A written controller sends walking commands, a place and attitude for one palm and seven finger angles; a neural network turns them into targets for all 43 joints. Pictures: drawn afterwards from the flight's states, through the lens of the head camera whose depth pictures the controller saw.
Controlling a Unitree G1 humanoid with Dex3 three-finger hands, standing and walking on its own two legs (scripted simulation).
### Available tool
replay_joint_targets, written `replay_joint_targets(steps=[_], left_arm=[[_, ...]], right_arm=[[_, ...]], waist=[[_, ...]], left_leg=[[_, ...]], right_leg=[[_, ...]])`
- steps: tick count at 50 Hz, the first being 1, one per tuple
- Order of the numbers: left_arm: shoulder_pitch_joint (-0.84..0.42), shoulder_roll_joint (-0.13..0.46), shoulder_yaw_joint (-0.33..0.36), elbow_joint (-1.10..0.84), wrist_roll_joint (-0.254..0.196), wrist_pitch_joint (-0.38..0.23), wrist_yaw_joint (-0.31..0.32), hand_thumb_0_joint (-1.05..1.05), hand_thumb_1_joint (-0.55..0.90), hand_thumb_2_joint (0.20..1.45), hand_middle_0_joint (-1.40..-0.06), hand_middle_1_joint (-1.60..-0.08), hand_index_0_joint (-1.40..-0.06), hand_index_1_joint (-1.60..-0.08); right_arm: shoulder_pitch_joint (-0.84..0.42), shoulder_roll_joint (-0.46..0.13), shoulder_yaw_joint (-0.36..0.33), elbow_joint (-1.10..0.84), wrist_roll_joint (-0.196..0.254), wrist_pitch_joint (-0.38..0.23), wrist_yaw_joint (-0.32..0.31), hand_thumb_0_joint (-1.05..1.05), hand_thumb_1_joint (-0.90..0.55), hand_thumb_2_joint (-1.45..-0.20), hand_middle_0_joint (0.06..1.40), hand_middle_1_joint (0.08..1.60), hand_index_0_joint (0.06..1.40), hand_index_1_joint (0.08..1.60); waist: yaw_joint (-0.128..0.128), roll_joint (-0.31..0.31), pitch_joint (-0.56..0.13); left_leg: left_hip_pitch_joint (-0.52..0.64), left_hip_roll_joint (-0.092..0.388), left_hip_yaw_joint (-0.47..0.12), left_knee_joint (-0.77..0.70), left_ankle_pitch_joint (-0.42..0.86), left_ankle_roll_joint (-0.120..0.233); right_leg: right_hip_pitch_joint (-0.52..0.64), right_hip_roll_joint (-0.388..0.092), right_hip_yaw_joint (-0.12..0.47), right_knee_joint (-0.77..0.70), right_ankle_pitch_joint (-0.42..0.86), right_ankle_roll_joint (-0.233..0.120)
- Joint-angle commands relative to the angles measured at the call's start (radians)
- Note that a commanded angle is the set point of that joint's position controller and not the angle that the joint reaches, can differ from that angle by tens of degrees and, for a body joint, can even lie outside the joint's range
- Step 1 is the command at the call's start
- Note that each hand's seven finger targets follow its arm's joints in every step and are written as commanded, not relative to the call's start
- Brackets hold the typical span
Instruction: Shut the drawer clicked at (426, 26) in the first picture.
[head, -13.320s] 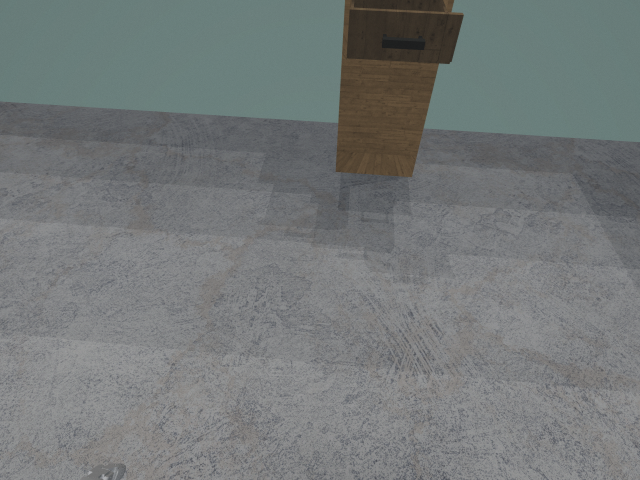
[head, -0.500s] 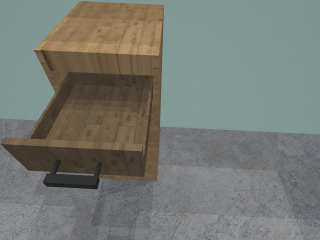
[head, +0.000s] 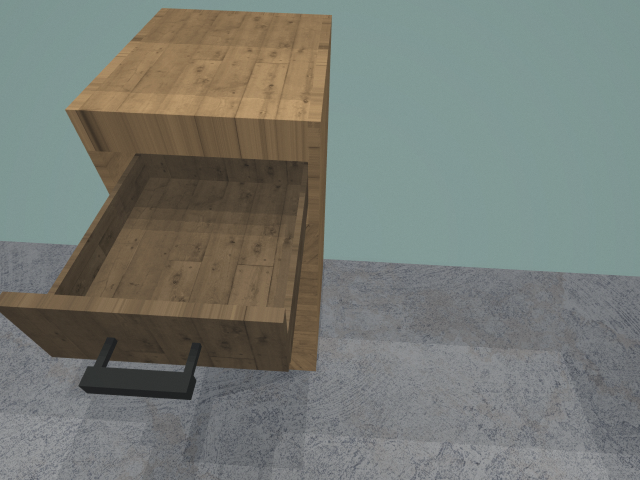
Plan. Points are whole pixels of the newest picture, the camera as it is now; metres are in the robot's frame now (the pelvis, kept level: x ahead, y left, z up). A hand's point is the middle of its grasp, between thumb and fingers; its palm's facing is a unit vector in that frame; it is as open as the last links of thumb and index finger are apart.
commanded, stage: come to a stop and stand still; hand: left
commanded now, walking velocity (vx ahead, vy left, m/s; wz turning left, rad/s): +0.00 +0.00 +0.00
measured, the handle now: (145, 365) +0.25 +0.24 +0.00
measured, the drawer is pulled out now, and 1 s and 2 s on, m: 0.30 0.30 0.30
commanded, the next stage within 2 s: look again from close up in 0.22 s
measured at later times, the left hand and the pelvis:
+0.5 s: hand out of the picture -0.01 +0.17 -0.18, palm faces -0.01 -0.98 -0.19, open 7.4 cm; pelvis +0.00 +0.00 -0.01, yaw -2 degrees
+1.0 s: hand out of the picture +0.00 +0.21 -0.18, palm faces -0.03 -0.98 -0.22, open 7.4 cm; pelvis -0.01 +0.03 -0.01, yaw -3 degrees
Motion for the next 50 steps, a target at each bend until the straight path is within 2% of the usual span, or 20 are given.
replay_joint_targets(steps=[1, 10, 15, 16, 17, 18, 19, 20, 21, 22, 23, 24, 25, 28, 31, 35, 40, 50], left_arm=[[0.097, 0.09, 0.011, -0.012, -0.001, -0.006, 0.004, 0.0, 0.9, 0.9, -0.2, -0.3, -0.2, -0.3], [0.098, 0.095, 0.013, -0.013, -0.001, -0.005, 0.006, 0.0, 0.9, 0.9, -0.2, -0.3, -0.2, -0.3], [0.095, 0.097, 0.014, -0.015, -0.001, -0.004, 0.006, 0.0, 0.9, 0.9, -0.2, -0.3, -0.2, -0.3], [0.141, 0.122, 0.01, -0.004, 0.02, -0.038, 0.045, 0.0, 0.9, 0.9, -0.2, -0.3, -0.2, -0.3], [0.107, 0.171, 0.021, -0.054, 0.014, -0.043, 0.038, 0.0, 0.9, 0.9, -0.2, -0.3, -0.2, -0.3], [0.07, 0.151, 0.011, -0.069, 0.016, -0.042, 0.032, 0.0, 0.9, 0.9, -0.2, -0.3, -0.2, -0.3], [0.044, 0.168, 0.018, -0.1, 0.01, -0.04, 0.028, 0.0, 0.9, 0.9, -0.2, -0.3, -0.2, -0.3], [0.046, 0.156, 0.015, -0.111, 0.004, -0.04, 0.028, 0.0, 0.9, 0.9, -0.2, -0.3, -0.2, -0.3], [0.043, 0.144, 0.013, -0.118, -0.001, -0.035, 0.027, 0.0, 0.9, 0.9, -0.2, -0.3, -0.2, -0.3], [0.05, 0.133, 0.012, -0.128, -0.002, -0.026, 0.026, 0.0, 0.9, 0.9, -0.2, -0.3, -0.2, -0.3], [0.058, 0.127, 0.013, -0.132, 0.0, -0.019, 0.026, 0.0, 0.9, 0.9, -0.2, -0.3, -0.2, -0.3], [0.057, 0.125, 0.012, -0.134, 0.004, -0.007, 0.025, 0.0, 0.9, 0.9, -0.2, -0.3, -0.2, -0.3], [0.054, 0.127, 0.012, -0.133, 0.003, 0.001, 0.024, 0.0, 0.9, 0.9, -0.2, -0.3, -0.2, -0.3], [0.032, 0.138, 0.009, -0.137, 0.001, 0.01, 0.018, 0.0, 0.9, 0.9, -0.2, -0.3, -0.2, -0.3], [0.018, 0.145, 0.008, -0.144, 0.001, 0.017, 0.014, 0.0, 0.9, 0.9, -0.2, -0.3, -0.2, -0.3], [0.008, 0.151, 0.007, -0.144, 0.001, 0.018, 0.008, 0.0, 0.9, 0.9, -0.2, -0.3, -0.2, -0.3], [0.009, 0.157, 0.008, -0.136, -0.001, 0.013, 0.005, 0.0, 0.9, 0.9, -0.2, -0.3, -0.2, -0.3], [0.028, 0.146, 0.002, -0.094, -0.001, 0.011, 0.005, 0.0, 0.9, 0.9, -0.2, -0.3, -0.2, -0.3]], right_arm=[[0.063, -0.078, -0.008, -0.02, -0.004, -0.016, 0.001, 0.0, -0.9, -0.9, 0.2, 0.3, 0.2, 0.3], [0.063, -0.079, -0.007, -0.018, -0.004, -0.013, 0.0, 0.0, -0.9, -0.9, 0.2, 0.3, 0.2, 0.3], [0.065, -0.077, -0.006, -0.015, -0.004, -0.011, 0.001, 0.0, -0.9, -0.9, 0.2, 0.3, 0.2, 0.3], [-0.061, -0.108, -0.014, -0.098, 0.002, -0.025, 0.016, 0.0, -0.9, -0.9, 0.2, 0.3, 0.2, 0.3], [-0.013, -0.05, -0.012, -0.141, 0.001, -0.008, 0.023, 0.0, -0.9, -0.9, 0.2, 0.3, 0.2, 0.3], [0.02, -0.051, -0.017, -0.139, 0.0, -0.009, 0.023, 0.0, -0.9, -0.9, 0.2, 0.3, 0.2, 0.3], [0.052, -0.051, -0.018, -0.151, -0.002, -0.01, 0.027, 0.0, -0.9, -0.9, 0.2, 0.3, 0.2, 0.3], [0.074, -0.069, -0.02, -0.145, -0.001, -0.013, 0.023, 0.0, -0.9, -0.9, 0.2, 0.3, 0.2, 0.3], [0.088, -0.085, -0.022, -0.142, -0.001, -0.017, 0.02, 0.0, -0.9, -0.9, 0.2, 0.3, 0.2, 0.3], [0.088, -0.1, -0.025, -0.141, -0.003, -0.02, 0.016, 0.0, -0.9, -0.9, 0.2, 0.3, 0.2, 0.3], [0.081, -0.111, -0.024, -0.141, -0.003, -0.019, 0.012, 0.0, -0.9, -0.9, 0.2, 0.3, 0.2, 0.3], [0.078, -0.114, -0.022, -0.14, -0.005, -0.019, 0.011, 0.0, -0.9, -0.9, 0.2, 0.3, 0.2, 0.3], [0.069, -0.112, -0.019, -0.139, -0.005, -0.016, 0.01, 0.0, -0.9, -0.9, 0.2, 0.3, 0.2, 0.3], [0.046, -0.116, -0.017, -0.148, -0.006, -0.008, 0.013, 0.0, -0.9, -0.9, 0.2, 0.3, 0.2, 0.3], [0.049, -0.125, -0.013, -0.139, -0.009, -0.011, 0.016, 0.0, -0.9, -0.9, 0.2, 0.3, 0.2, 0.3], [0.045, -0.135, -0.011, -0.132, -0.01, -0.014, 0.018, 0.0, -0.9, -0.9, 0.2, 0.3, 0.2, 0.3], [0.051, -0.143, -0.008, -0.114, -0.006, -0.023, 0.016, 0.0, -0.9, -0.9, 0.2, 0.3, 0.2, 0.3], [0.05, -0.135, -0.004, -0.064, -0.001, -0.023, 0.015, 0.0, -0.9, -0.9, 0.2, 0.3, 0.2, 0.3]], waist=[[0.0, 0.008, 0.036], [0.002, -0.003, 0.063], [0.001, -0.001, 0.073], [0.036, -0.019, 0.124], [-0.018, -0.038, 0.079], [-0.038, -0.032, 0.023], [-0.041, -0.072, -0.072], [-0.045, -0.1, -0.109], [-0.048, -0.07, -0.115], [-0.036, -0.025, -0.1], [-0.026, 0.012, -0.066], [-0.018, 0.053, -0.01], [-0.014, 0.079, 0.013], [-0.013, 0.016, 0.085], [-0.009, 0.041, 0.098], [-0.003, 0.04, 0.087], [0.002, 0.025, 0.021], [-0.003, 0.012, 0.034]], left_leg=[[0.081, 0.072, -0.075, -0.022, 0.207, 0.042], [0.071, 0.069, -0.069, -0.02, 0.2, 0.038], [0.067, 0.068, -0.07, -0.026, 0.174, 0.035], [-0.084, 0.05, 0.0, 0.273, 0.127, 0.011], [-0.152, 0.009, -0.061, 0.307, -0.156, 0.038], [-0.151, 0.023, -0.06, 0.301, -0.178, 0.042], [-0.123, 0.0, -0.031, 0.233, -0.13, 0.043], [-0.075, -0.009, -0.037, 0.179, -0.071, 0.051], [-0.029, 0.006, -0.052, 0.143, 0.024, 0.06], [0.0, 0.033, -0.07, 0.15, 0.134, 0.07], [-0.006, 0.054, -0.087, 0.16, 0.19, 0.074], [-0.018, 0.064, -0.091, 0.159, 0.234, 0.074], [-0.028, 0.065, -0.102, 0.152, 0.235, 0.074], [-0.077, 0.053, -0.109, 0.111, 0.073, 0.069], [-0.082, 0.053, -0.128, 0.07, 0.035, 0.074], [-0.076, 0.059, -0.144, 0.026, 0.003, 0.08], [-0.021, 0.064, -0.138, 0.032, 0.127, 0.084], [0.013, 0.063, -0.122, 0.017, 0.139, 0.08]], right_leg=[[-0.104, -0.133, 0.092, -0.082, 0.347, 0.02], [-0.1, -0.133, 0.092, -0.082, 0.389, 0.022], [-0.107, -0.131, 0.093, -0.093, 0.349, 0.021], [-0.157, -0.213, 0.213, -0.086, 0.916, 0.108], [-0.079, -0.255, 0.209, -0.027, 0.999, 0.072], [-0.064, -0.237, 0.173, 0.004, 0.906, -0.006], [0.022, -0.207, 0.151, 0.065, 0.941, -0.037], [0.021, -0.188, 0.139, 0.102, 0.882, -0.036], [-0.012, -0.163, 0.131, 0.125, 0.787, -0.026], [-0.062, -0.141, 0.125, 0.125, 0.663, -0.013], [-0.098, -0.123, 0.129, 0.103, 0.528, -0.01], [-0.125, -0.105, 0.12, 0.097, 0.422, -0.007], [-0.136, -0.097, 0.118, 0.086, 0.336, -0.008], [-0.181, -0.093, 0.131, 0.041, 0.169, -0.007], [-0.186, -0.085, 0.127, 0.035, 0.078, -0.002], [-0.178, -0.081, 0.12, 0.031, 0.043, 0.005], [-0.141, -0.094, 0.112, 0.039, 0.126, 0.015], [-0.148, -0.103, 0.116, 0.02, 0.157, 0.021]])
